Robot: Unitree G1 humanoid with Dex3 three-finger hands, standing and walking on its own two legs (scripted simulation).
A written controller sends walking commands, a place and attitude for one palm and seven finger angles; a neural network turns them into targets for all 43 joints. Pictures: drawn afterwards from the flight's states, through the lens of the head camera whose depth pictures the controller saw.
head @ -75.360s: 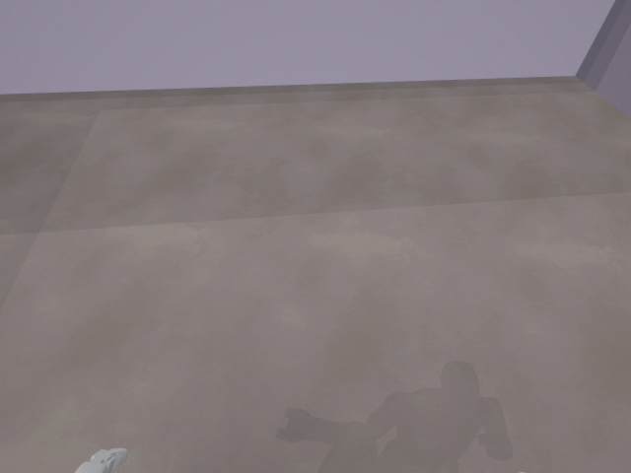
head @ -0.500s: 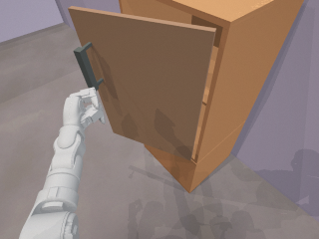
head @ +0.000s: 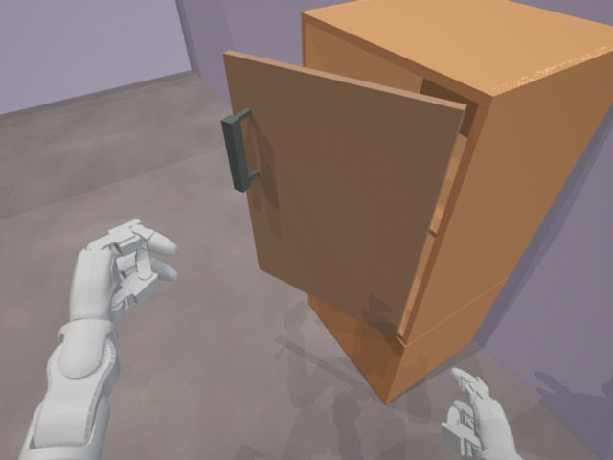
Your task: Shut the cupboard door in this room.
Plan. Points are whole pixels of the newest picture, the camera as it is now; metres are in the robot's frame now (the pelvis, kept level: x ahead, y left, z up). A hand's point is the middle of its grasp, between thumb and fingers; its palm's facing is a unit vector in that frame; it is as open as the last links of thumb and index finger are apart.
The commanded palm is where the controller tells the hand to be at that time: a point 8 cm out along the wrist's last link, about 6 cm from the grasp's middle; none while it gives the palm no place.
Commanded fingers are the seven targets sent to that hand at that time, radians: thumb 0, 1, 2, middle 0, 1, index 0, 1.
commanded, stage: draw the hand back to the body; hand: left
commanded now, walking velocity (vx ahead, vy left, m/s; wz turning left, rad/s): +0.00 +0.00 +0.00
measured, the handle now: (243, 150) +0.64 +0.19 +0.08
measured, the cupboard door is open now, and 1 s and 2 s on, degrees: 26 26 26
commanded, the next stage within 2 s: step back with the hand held close in 0.76 s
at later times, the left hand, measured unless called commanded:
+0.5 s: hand (53, 320) +0.20 +0.27 +0.16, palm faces +0.50 -0.75 -0.43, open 6.9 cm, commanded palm +0.16 +0.29 +0.18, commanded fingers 0.00 0.90 0.90 -0.20 -0.30 -0.20 -0.30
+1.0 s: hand (74, 301) +0.22 +0.27 +0.16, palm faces +0.44 -0.77 -0.45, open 7.4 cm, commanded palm +0.16 +0.30 +0.18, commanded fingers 0.00 0.90 0.90 -0.20 -0.30 -0.20 -0.30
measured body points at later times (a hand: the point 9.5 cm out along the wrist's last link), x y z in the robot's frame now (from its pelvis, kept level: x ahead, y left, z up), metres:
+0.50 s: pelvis +0.02 -0.01 +0.00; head +0.00 -0.04 +0.45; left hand +0.17 +0.31 +0.19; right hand +0.20 -0.23 -0.09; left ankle +0.03 +0.14 -0.74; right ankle -0.03 -0.16 -0.74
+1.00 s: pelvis +0.02 +0.00 +0.00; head +0.02 -0.03 +0.45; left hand +0.20 +0.31 +0.18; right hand +0.21 -0.23 -0.09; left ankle +0.03 +0.14 -0.74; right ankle -0.03 -0.16 -0.74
